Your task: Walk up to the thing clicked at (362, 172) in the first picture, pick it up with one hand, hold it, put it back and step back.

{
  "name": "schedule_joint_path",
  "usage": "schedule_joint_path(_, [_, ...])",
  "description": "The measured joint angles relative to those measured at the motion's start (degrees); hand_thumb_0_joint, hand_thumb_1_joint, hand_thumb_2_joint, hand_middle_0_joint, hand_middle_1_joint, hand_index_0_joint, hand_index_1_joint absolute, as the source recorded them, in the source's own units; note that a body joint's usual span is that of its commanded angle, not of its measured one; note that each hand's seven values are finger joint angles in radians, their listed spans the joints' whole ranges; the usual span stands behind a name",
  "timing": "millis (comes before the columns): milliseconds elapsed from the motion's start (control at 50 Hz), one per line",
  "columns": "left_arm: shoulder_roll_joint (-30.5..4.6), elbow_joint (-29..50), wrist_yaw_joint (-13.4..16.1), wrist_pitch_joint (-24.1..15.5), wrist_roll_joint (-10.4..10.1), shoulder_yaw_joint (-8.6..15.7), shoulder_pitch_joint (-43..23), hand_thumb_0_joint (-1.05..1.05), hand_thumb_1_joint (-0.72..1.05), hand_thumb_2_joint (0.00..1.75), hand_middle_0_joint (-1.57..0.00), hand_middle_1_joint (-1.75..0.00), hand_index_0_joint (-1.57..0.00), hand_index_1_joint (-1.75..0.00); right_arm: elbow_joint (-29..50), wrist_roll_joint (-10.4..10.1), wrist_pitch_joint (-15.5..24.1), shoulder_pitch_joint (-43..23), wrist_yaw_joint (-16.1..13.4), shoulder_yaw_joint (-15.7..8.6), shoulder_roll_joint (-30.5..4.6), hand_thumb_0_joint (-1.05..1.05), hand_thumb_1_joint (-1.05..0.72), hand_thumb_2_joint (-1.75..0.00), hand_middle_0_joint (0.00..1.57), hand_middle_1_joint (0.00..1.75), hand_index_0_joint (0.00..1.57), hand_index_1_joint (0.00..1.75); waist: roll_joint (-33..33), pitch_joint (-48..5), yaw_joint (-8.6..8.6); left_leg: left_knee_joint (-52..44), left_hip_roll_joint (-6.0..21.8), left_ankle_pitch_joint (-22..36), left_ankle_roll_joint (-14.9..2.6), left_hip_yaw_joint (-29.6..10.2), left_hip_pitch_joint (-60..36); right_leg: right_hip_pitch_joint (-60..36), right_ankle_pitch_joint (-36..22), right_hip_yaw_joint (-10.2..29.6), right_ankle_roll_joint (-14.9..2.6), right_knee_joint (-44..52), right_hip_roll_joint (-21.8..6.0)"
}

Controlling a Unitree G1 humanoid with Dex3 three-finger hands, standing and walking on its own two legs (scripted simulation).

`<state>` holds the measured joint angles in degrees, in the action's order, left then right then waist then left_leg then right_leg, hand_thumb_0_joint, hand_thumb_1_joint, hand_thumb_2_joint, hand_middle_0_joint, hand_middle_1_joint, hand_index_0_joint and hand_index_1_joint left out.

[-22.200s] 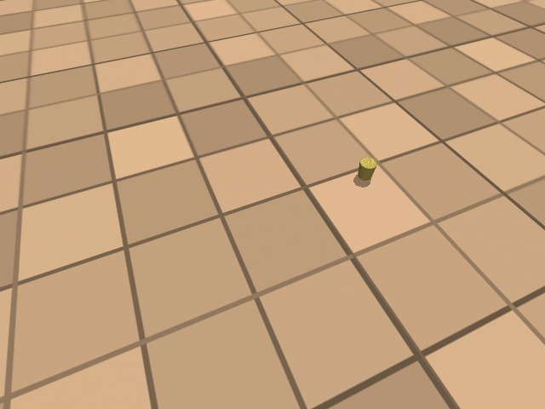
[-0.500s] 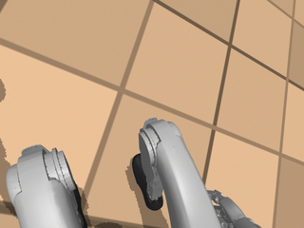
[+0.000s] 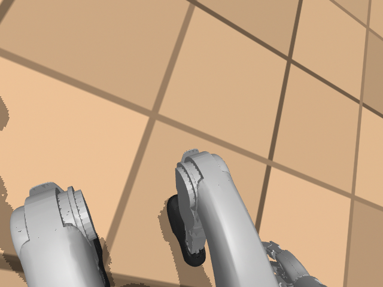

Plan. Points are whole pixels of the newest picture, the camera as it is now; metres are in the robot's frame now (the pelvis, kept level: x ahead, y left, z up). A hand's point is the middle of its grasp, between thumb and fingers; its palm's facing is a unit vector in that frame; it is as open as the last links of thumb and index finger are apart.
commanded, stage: rise first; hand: left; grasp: from above
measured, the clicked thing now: out of the picture +0.52 +0.35 -0.28
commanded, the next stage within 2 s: approach in 0.32 s
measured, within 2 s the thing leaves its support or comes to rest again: neither
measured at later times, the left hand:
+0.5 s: hand out of the picture +0.48 +0.38 -0.15, palm faces -0.44 -0.10 -0.89, open 14.4 cm
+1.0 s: hand out of the picture +0.52 +0.34 -0.15, palm faces -0.42 -0.09 -0.90, open 14.4 cm
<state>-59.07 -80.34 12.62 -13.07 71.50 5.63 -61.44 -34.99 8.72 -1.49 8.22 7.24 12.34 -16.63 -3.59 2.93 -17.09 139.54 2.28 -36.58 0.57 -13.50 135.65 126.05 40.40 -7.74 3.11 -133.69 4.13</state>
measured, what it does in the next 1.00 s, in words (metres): stands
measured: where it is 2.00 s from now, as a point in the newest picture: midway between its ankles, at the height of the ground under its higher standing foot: (144, 257)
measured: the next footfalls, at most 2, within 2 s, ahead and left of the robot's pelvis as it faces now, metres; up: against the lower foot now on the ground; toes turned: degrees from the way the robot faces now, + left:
none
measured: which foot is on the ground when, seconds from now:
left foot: down 0.00-1.00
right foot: down 0.00-1.00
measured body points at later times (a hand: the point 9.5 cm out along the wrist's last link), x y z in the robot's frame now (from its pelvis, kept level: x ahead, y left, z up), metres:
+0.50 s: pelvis +0.00 +0.00 +0.00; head +0.25 +0.11 +0.35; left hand +0.50 +0.38 -0.10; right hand +0.06 -0.26 -0.08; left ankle +0.08 +0.14 -0.29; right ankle +0.10 -0.12 -0.29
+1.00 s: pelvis +0.00 +0.00 +0.00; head +0.27 +0.09 +0.35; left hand +0.54 +0.34 -0.10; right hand +0.04 -0.26 -0.08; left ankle +0.08 +0.14 -0.29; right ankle +0.10 -0.12 -0.29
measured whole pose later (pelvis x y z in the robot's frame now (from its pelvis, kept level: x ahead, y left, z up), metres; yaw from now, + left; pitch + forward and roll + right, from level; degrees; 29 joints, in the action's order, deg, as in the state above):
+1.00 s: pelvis +0.00 +0.00 +0.00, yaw -1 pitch +32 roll -12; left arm -58.8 -83.8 13.7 -4.9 69.7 5.2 -66.1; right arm -32.3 8.2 -1.4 9.6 6.5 15.1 -17.3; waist -2.3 4.7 -21.6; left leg 139.3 3.5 -37.0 0.7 -13.5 135.7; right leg 127.4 39.4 -7.5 3.4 -133.3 5.2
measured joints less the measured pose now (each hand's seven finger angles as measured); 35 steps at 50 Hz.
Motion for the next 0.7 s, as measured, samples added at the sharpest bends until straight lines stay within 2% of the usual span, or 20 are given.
schedule_joint_path(120, [-0.08, -0.86, 0.12, -0.12, -0.01, -0.51, -0.65, 0.00, -0.59, 1.08, -0.08, -0.97, -0.05, -1.01, -0.07, 0.16, 0.18, -0.38, -0.03, 0.05, 0.04, 0.00, -0.90, -0.90, 0.20, 0.30, 0.20, 0.30, 0.04, 0.10, -0.10, 0.04, 0.03, 0.05, 0.02, -0.04, -0.09, -0.03, -0.11, 0.00, 0.16, -0.03, 0.05])
schedule_joint_path(300, [-0.14, -0.92, 0.58, 0.03, 0.40, 0.10, -0.83, 0.00, -0.59, 1.08, -0.08, -0.98, -0.05, -1.01, 0.31, 0.18, 0.14, -0.06, -0.23, 0.34, -0.12, 0.00, -0.90, -0.90, 0.20, 0.30, 0.20, 0.30, 0.11, 0.13, -0.54, 0.23, 0.03, 0.13, 0.05, -0.19, 0.11, 0.15, -0.27, -0.13, -0.01, -0.11, 0.13])
schedule_joint_path(460, [-0.33, -0.81, 0.21, 0.42, -0.15, 0.24, -0.46, 0.00, -0.59, 1.07, -0.08, -0.98, -0.05, -1.01, 0.36, 0.07, 0.12, 0.22, -0.25, 0.36, -0.28, 0.00, -0.90, -0.90, 0.20, 0.30, 0.20, 0.30, 0.16, 0.45, -0.47, 0.03, 0.05, 0.17, 0.10, -0.09, 0.00, 0.19, -0.33, -0.04, 0.07, -0.03, 0.10])
schedule_joint_path(520, [-0.24, -0.77, -0.18, 0.54, -0.38, -0.55, -0.88, 0.00, -0.59, 1.06, -0.08, -0.99, -0.05, -1.02, 0.17, 0.17, 0.30, 0.27, -0.25, 0.28, -0.27, 0.00, -0.90, -0.90, 0.20, 0.30, 0.20, 0.30, 0.04, 0.47, -0.36, -0.01, 0.04, 0.19, 0.16, -0.04, 0.07, 0.32, -0.35, 0.00, -0.03, -0.06, 0.08])
schedule_joint_path(600, [0.55, -0.55, -0.34, 0.41, -0.54, -2.94, -2.55, 0.00, -0.59, 1.05, -0.08, -1.00, -0.06, -1.03, -0.31, 0.24, 0.61, 0.35, -0.38, 0.21, -0.14, 0.00, -0.91, -0.90, 0.20, 0.30, 0.20, 0.30, -0.38, 0.21, -0.41, 0.00, 0.02, 0.20, 0.24, 0.07, 0.30, 0.64, -0.32, 0.10, -0.04, -0.21, 0.03])
schedule_joint_path(700, [1.89, -2.14, 1.34, 0.95, 0.01, -4.75, -5.61, 0.00, -0.58, 1.03, -0.08, -1.02, -0.07, -1.04, -0.46, 0.47, 1.11, 0.06, -0.53, 0.56, 0.10, 0.00, -0.91, -0.90, 0.20, 0.30, 0.20, 0.30, -0.79, 0.07, -1.72, 0.11, 0.04, 0.12, 0.33, -0.03, 0.51, 0.90, -0.33, 0.03, -0.11, -0.28, 0.09])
